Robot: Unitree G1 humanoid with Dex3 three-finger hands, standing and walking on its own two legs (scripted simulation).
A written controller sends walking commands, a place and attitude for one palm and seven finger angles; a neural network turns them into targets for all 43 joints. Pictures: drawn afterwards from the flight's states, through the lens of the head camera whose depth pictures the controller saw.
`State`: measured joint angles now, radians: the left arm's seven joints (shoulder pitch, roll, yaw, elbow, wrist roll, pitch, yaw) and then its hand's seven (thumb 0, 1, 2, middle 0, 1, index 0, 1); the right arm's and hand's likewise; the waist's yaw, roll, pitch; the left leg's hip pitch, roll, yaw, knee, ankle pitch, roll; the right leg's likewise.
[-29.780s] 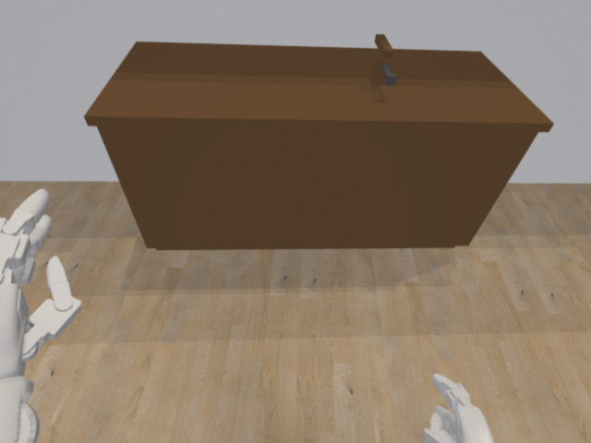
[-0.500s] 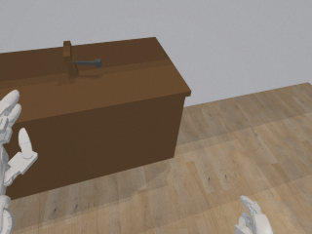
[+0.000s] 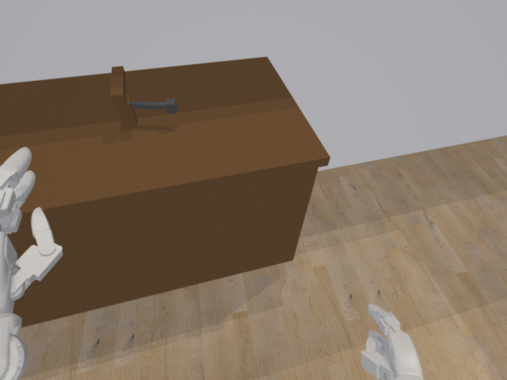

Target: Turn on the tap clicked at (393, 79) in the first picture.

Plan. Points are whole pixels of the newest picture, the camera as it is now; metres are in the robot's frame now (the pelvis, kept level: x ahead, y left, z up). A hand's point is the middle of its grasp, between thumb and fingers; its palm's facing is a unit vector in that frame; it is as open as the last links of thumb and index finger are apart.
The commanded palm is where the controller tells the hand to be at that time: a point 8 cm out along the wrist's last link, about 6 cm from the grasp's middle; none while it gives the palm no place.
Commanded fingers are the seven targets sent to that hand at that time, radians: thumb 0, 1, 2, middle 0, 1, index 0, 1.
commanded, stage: stop stepping back and stand still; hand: left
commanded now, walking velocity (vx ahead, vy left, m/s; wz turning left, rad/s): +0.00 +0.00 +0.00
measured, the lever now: (171, 106) +0.73 +0.27 +0.00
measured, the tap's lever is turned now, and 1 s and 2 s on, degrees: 73 73 73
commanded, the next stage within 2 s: stand and check the lever's angle in 0.16 s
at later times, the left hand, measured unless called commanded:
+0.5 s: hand (59, 261) +0.21 +0.24 +0.15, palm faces +0.39 -0.86 -0.33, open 7.4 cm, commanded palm +0.16 +0.28 +0.18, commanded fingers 0.00 0.90 0.90 -0.20 -0.30 -0.20 -0.30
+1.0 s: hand (48, 266) +0.20 +0.25 +0.15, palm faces +0.40 -0.85 -0.34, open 7.4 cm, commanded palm +0.15 +0.29 +0.18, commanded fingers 0.00 0.90 0.90 -0.20 -0.30 -0.20 -0.30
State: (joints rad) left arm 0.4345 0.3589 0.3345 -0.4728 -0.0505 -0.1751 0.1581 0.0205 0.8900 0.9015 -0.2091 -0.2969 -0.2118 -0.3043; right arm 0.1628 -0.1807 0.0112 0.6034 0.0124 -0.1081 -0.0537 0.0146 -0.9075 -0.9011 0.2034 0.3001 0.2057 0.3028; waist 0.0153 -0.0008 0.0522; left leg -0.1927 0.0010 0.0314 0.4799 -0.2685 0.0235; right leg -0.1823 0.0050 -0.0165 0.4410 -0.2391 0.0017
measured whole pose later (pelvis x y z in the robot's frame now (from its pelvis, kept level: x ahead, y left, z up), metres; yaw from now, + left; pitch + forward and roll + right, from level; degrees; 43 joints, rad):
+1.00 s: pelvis -0.01 +0.01 +0.00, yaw -1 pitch -1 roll -1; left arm 0.45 0.33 0.30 -0.41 -0.05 -0.15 0.16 0.02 0.89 0.90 -0.21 -0.30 -0.21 -0.30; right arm 0.19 -0.20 0.01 0.62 0.00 -0.08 -0.07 0.01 -0.91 -0.90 0.20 0.30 0.21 0.30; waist 0.02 0.02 0.01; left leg -0.20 0.00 0.05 0.44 -0.23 0.04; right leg -0.17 0.01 0.00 0.36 -0.17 0.01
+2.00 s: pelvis -0.01 +0.01 +0.00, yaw -1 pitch -1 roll -1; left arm 0.45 0.32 0.29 -0.41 -0.05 -0.14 0.15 0.02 0.89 0.90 -0.21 -0.30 -0.21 -0.30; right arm 0.19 -0.21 0.00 0.62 0.01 -0.07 -0.08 0.01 -0.91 -0.90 0.20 0.30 0.21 0.30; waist 0.02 0.03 0.00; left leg -0.19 0.01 0.04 0.43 -0.23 0.03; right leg -0.17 0.01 -0.01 0.35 -0.17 0.01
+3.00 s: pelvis -0.01 +0.01 +0.00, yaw +0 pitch -1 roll -2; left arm 0.46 0.34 0.30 -0.43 -0.05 -0.14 0.15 0.02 0.89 0.90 -0.21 -0.30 -0.21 -0.30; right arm 0.18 -0.20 0.01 0.61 0.00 -0.07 -0.08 0.01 -0.91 -0.90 0.20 0.30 0.21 0.30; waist 0.02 0.02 0.00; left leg -0.19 0.00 0.04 0.43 -0.23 0.04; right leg -0.16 0.00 -0.01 0.34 -0.17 0.02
